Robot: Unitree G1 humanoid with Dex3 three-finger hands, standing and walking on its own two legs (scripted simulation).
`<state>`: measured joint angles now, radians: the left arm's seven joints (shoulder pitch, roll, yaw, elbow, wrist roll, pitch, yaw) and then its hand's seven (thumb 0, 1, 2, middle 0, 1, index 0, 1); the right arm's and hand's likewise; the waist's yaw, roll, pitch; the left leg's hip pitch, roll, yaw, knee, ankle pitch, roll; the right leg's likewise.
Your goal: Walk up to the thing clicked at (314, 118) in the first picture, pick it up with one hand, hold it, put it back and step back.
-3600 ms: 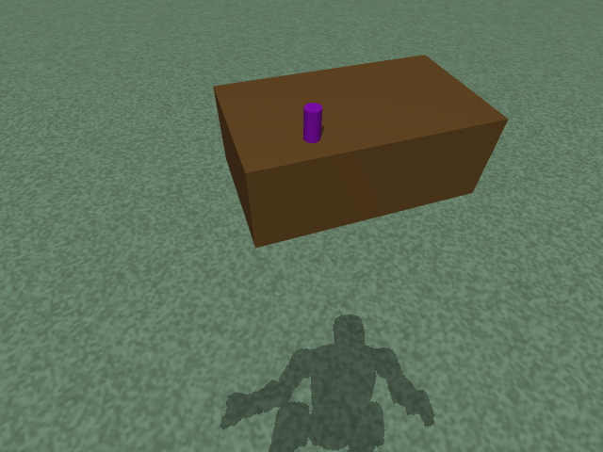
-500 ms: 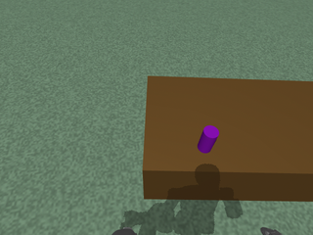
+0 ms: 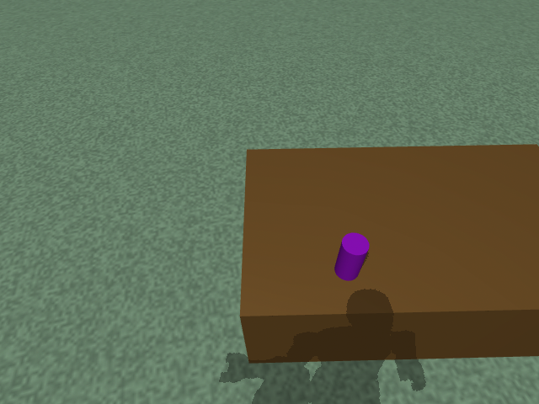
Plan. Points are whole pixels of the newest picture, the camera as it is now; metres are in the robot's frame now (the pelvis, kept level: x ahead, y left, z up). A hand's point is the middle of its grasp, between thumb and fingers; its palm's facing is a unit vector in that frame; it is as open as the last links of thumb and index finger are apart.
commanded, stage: walk up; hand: right
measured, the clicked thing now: (350, 257) +0.52 -0.21 -0.28
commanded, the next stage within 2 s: stand in 1.00 s
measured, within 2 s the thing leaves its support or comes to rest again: neither
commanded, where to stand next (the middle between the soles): +0.08 +0.01 m, yaw -1 degrees
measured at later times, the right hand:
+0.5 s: hand out of the picture +0.11 -0.25 -0.14, palm faces -0.03 +0.94 -0.34, open 7.4 cm
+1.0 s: hand out of the picture +0.12 -0.24 -0.14, palm faces -0.04 +0.95 -0.32, open 7.4 cm
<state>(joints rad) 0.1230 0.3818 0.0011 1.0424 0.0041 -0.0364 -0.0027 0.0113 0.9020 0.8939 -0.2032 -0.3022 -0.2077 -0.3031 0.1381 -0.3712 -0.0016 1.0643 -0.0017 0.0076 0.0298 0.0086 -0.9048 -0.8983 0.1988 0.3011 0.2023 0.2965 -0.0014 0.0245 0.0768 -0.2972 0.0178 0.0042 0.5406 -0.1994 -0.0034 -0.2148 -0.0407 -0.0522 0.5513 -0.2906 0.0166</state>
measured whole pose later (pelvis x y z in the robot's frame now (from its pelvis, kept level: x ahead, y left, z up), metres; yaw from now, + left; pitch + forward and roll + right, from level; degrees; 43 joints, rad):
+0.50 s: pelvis +0.02 +0.00 +0.01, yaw +1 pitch -2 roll +0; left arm 0.07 0.36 0.00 1.15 0.01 -0.02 -0.01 0.01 0.90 0.89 -0.20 -0.30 -0.21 -0.30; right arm 0.06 -0.36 -0.01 1.14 -0.01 0.01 0.02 0.01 -0.90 -0.90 0.20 0.30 0.20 0.30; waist 0.01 0.00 0.06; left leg -0.21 0.01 -0.01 0.37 -0.13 0.00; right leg -0.11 -0.05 -0.07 0.35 -0.21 0.03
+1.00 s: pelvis +0.03 +0.01 +0.01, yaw +2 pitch -2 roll +0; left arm 0.09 0.36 0.01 1.15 0.01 -0.02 0.00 0.01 0.90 0.89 -0.20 -0.30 -0.21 -0.30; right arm 0.06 -0.34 -0.02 1.15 -0.01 0.02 0.02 0.01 -0.90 -0.90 0.20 0.30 0.20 0.30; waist 0.00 0.01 0.05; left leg -0.19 -0.01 -0.02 0.35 -0.14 0.00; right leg -0.07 -0.05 -0.09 0.32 -0.21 0.03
